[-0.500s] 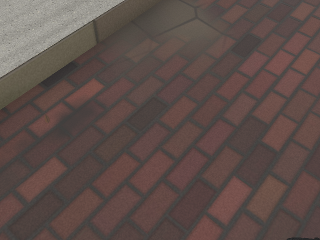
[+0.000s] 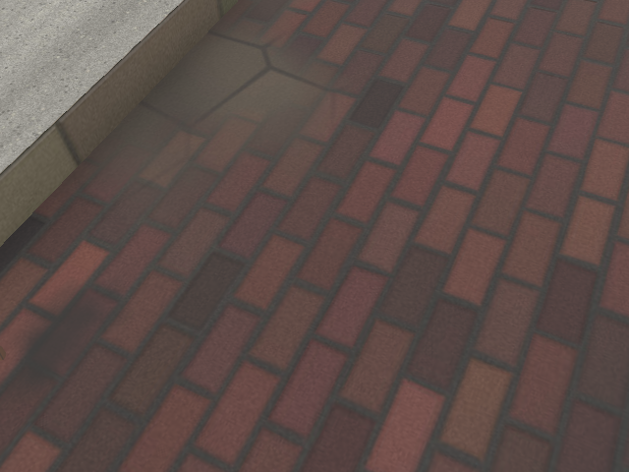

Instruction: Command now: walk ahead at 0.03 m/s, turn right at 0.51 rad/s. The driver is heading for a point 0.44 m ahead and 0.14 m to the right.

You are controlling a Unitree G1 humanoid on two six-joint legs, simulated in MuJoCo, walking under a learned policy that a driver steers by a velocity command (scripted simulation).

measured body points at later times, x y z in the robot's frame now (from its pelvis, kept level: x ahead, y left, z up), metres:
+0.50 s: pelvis +0.03 +0.04 +0.00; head +0.07 +0.06 +0.45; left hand +0.27 +0.28 -0.10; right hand +0.07 -0.27 -0.09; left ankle +0.07 +0.15 -0.74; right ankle -0.04 -0.08 -0.65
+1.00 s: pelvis +0.04 -0.03 +0.01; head +0.04 -0.07 +0.46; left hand +0.26 +0.16 -0.08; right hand +0.02 -0.36 -0.09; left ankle +0.19 +0.08 -0.67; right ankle -0.05 -0.08 -0.74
